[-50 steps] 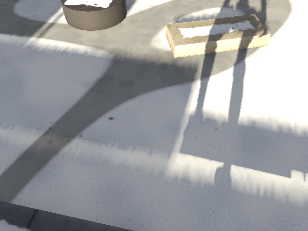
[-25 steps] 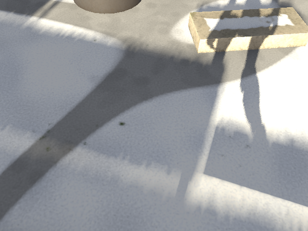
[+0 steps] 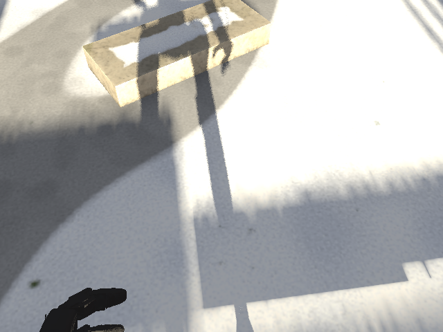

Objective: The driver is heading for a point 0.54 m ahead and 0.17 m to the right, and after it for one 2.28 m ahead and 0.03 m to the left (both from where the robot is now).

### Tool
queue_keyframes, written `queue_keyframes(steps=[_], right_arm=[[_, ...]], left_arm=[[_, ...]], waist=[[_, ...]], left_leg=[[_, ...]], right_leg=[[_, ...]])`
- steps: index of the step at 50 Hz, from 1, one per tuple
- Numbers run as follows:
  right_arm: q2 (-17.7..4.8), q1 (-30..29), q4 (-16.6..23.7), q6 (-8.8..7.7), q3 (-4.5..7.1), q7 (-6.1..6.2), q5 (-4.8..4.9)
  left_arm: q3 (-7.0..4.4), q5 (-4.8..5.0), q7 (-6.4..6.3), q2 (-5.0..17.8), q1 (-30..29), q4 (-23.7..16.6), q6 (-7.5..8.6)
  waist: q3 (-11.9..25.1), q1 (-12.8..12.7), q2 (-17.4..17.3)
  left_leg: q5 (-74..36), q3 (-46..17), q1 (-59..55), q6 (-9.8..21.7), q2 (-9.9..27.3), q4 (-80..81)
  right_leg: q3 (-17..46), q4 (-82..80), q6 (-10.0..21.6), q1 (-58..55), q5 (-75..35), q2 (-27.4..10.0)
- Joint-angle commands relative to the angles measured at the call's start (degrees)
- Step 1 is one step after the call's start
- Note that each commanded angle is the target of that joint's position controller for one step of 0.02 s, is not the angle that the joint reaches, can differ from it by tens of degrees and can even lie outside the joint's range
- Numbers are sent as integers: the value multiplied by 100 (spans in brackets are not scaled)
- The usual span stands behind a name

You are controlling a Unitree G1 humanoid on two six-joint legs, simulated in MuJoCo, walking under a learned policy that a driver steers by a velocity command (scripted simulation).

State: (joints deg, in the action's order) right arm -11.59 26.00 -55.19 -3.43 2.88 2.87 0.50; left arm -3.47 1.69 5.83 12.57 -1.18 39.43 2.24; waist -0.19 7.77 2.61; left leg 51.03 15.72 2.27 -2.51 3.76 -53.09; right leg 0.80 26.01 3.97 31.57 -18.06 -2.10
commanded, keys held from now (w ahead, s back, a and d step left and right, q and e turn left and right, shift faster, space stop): w+e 0.64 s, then w+q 0.36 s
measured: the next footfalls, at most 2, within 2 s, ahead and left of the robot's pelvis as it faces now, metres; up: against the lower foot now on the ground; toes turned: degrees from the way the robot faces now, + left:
right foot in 0.04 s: +0.19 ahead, -0.11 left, -0.14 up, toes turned -3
left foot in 0.42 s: +0.46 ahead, +0.09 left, -0.14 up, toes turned -20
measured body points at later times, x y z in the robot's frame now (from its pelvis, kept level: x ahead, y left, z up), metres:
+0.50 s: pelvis +0.31 +0.02 -0.06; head +0.32 +0.03 +0.39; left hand +0.46 +0.25 -0.19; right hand +0.42 -0.28 -0.13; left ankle +0.42 +0.10 -0.78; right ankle +0.17 -0.09 -0.71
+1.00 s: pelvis +0.52 -0.11 -0.05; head +0.55 -0.13 +0.39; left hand +0.81 +0.01 -0.13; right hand +0.40 -0.36 -0.19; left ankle +0.45 +0.09 -0.71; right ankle +0.54 -0.24 -0.78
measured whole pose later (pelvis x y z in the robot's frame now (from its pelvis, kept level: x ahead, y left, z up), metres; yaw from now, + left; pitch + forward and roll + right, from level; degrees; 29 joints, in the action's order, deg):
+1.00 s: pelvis +0.52 -0.11 -0.05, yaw -22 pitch +3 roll +0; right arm -15.2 23.3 -50.6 -3.8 4.1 0.3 2.0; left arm -2.8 -0.2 1.4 12.2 2.7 39.3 5.3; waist -0.6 3.6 -1.1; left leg 28.2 -2.9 16.5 0.3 2.6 -57.2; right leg -1.9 32.0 1.3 25.2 10.3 -0.2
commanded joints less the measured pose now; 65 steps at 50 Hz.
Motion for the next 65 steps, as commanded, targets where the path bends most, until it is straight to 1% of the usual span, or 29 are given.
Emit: queue_keyframes(steps=[1, 2, 3, 4, 5, 6, 7, 9, 11, 13, 15, 20, 21, 22, 23, 24, 26, 28, 32, 39, 43, 46, 47, 48, 49, 50, 53, 57, 65], right_arm=[[-1001, 258, 83, 43, 208, -39, 27], [-940, 131, 99, -92, 207, -121, -6], [-354, 517, 362, -299, 52, -207, -157], [-892, 535, 681, -537, 9, -360, 177], [-833, -465, 1186, -634, -9, -362, 321], [-626, -986, 1361, -585, -78, -252, 308], [-815, -1209, 1278, -471, -13, -110, 154], [-912, -614, 1122, -273, 119, -41, -6], [-719, -1076, 1364, -227, 139, -9, -217], [-472, -1560, 1537, -291, 76, -85, -249], [-386, -1770, 1595, -256, 62, -156, -70], [-911, -1661, 1773, -255, 294, -216, 17], [-1084, -941, 1644, -301, 376, -206, -26], [-1514, -151, 1532, -325, 464, -204, -95], [-1815, 332, 1377, -329, 542, -296, -158], [-1317, -111, 1537, -361, 428, -313, -87], [-918, -945, 1616, -285, 295, -302, -113], [-714, -1431, 1613, -265, 238, -301, -106], [-824, -1146, 1398, -346, 325, -284, -105], [-1102, -536, 959, -194, 362, -250, 107], [-1324, -231, 777, -99, 403, -265, 160], [-1214, -420, 760, -64, 327, -240, 168], [-748, -483, 978, -105, 152, -250, -39], [-339, 115, 1053, -210, 39, -256, 89], [-958, -171, 965, -234, 215, -239, 225], [-1104, -555, 1096, -214, 263, -234, 236], [-882, -746, 1102, -33, 291, -221, 126], [-654, -988, 1259, 137, 259, -258, 125], [-582, -2329, 1810, 135, 110, -541, 74]], left_arm=[[-173, -22, -51, 492, 865, 183, 72], [-425, -51, -172, 1033, 1951, 554, 34], [-423, -244, -260, 1663, 2540, 755, 54], [-460, -109, -269, 1704, 3440, 907, -42], [-446, -140, -412, 1684, 3688, 923, -135], [-391, -96, -517, 1493, 3173, 974, -145], [-240, -129, -506, 1030, 2017, 503, -101], [-145, -186, -444, 847, 937, 213, 161], [-141, -131, -571, 839, 546, 98, 166], [-189, -146, -747, 934, 830, 146, 115], [-223, -82, -780, 979, 1394, 312, 76], [-178, 5, -737, 668, 1830, 337, 80], [-97, -35, -720, 412, 1787, 281, 105], [37, -121, -680, -101, 2263, 233, 164], [7, 151, -664, 149, 2659, 65, 237], [-153, 157, -694, 754, 2271, 156, 207], [-207, -9, -712, 804, 1457, -15, 81], [-267, -7, -660, 739, 1619, -20, -29], [-246, -82, -628, 521, 1347, -150, -124], [-51, -116, -425, 230, 126, -383, 119], [-77, -28, -354, 439, -215, -524, 271], [-364, -126, -431, 1033, 1417, -80, 352], [-499, -243, -532, 1572, 2557, 67, 321], [-484, -285, -512, 1741, 2599, 123, 299], [-363, -235, -505, 1211, 2504, 139, 302], [-261, -160, -510, 919, 2144, 141, 314], [-137, -221, -464, 477, 1303, 186, 383], [-220, -264, -549, 647, 1264, 400, 473], [-343, -128, -672, 1143, 1659, 704, 358]], waist=[[53, -801, -468], [595, -1439, -65], [1605, -1330, 1381], [3412, -1701, 1100], [3250, -1871, 714], [2520, -1546, 197], [1520, -1233, -951], [773, -371, -1042], [-42, -270, -497], [210, -484, -56], [475, -717, 300], [247, -510, 449], [462, -147, 265], [1100, -130, -1129], [1535, -285, -2689], [757, -209, -1585], [-64, -393, -786], [-89, -748, -1045], [57, -708, -748], [-184, -423, -753], [-282, -393, -975], [701, -1314, -897], [1750, -1708, 51], [2306, -1350, 1417], [1789, -1484, 786], [1115, -1383, 705], [295, -872, 515], [-15, -706, 149], [-449, -1097, -14]], left_leg=[[-6699, -904, 779, 697, 1241, -1475], [-6073, -686, 2204, 364, 777, -3275], [-36, -972, 4930, -64, 71, -6378], [-146, -2130, 5429, -186, -71, -6662], [-577, -2238, 6094, -196, -61, -5773], [-1132, -2078, 6579, -145, 164, -5336], [-1885, -1977, 6210, -72, 270, -4854], [-2790, -2496, 4996, -56, 553, -3494], [-3401, -2086, 3625, -281, 503, -1209], [-4888, -1737, 2220, -328, 89, 434], [-5685, -1701, 1773, -342, -276, 1159], [-4415, -1925, 1218, 133, -301, 2000], [-4192, -2168, 255, 361, 11, 2058], [-3995, -3695, -1219, 899, 1271, 2318], [-1916, -6772, -1817, 1684, 2342, 3567], [-1020, -6524, -1275, 1534, 2106, 3785], [-2373, -4534, 106, 1198, 1530, 3785], [-3355, -3416, 901, 1008, 1115, 4019], [-4875, -2389, 603, 1185, 1154, 4282], [-5103, -1833, 503, 1271, 901, 4283], [-5208, -2225, 167, 1241, 1128, 3897], [-6488, -1887, 776, 844, 695, 2012], [-4534, -1543, 2132, 547, 268, -40], [-1686, -1940, 3874, 359, -413, -1568], [-1926, -2367, 4358, 364, -145, -2173], [-2444, -2237, 4534, 407, 68, -2160], [-3457, -2216, 3834, 368, 452, -1579], [-4033, -2243, 3940, 243, 446, -1069], [-5229, -1653, 3743, 433, 299, 1183]], right_leg=[[-589, -316, 387, -1779, 266, 300], [-379, -209, 776, -3966, -818, 191], [1132, 1898, 1658, -6763, -3959, -1096], [2852, 1608, 2715, -7915, -1931, -1835], [3481, 354, 2542, -7641, 662, -1820], [3759, -197, 2166, -6866, 2271, -1800], [3684, -590, 1867, -5184, 2705, -1704], [3597, -585, 1864, -2543, 1908, -1735], [2065, -854, 1440, -433, 1192, -692], [1245, -700, 1159, 223, 919, -30], [1343, -642, 1095, -214, 1349, -101], [2247, 146, 602, -993, 3524, -190], [1983, 1142, 379, -533, 3501, 113], [1209, 3305, 32, 507, 4887, 828], [1033, 4787, -70, 1848, 5452, 882], [1188, 5325, -109, 2239, 4943, 513], [850, 4978, -98, 1931, 3903, 76], [799, 4426, -149, 1166, 3499, -207], [731, 3857, -274, 1286, 2767, -241], [-11, 1299, -422, 555, 1758, -124], [-121, 456, -316, 20, 2436, 101], [-50, 40, 114, -2694, 2205, 124], [1432, 287, 538, -4553, 1814, -1327], [3679, -401, 1300, -5522, 2686, -2360], [3411, -622, 1169, -5022, 3138, -2155], [2509, -741, 945, -4360, 3020, -1927], [1172, -1397, 692, -2747, 2403, -1350], [288, -1738, 715, -2403, 1412, -1368], [-853, -1735, 443, -2889, 1501, -1407]])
